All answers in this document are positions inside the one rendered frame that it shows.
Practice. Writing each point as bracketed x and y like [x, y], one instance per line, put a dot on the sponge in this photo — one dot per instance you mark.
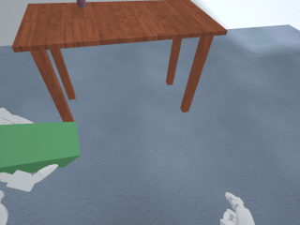
[32, 147]

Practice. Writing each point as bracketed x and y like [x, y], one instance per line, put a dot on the table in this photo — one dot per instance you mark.
[55, 26]

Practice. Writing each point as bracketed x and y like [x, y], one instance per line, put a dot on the robot right hand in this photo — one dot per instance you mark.
[242, 216]

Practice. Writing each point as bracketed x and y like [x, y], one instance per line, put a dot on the robot left hand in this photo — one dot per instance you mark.
[21, 180]

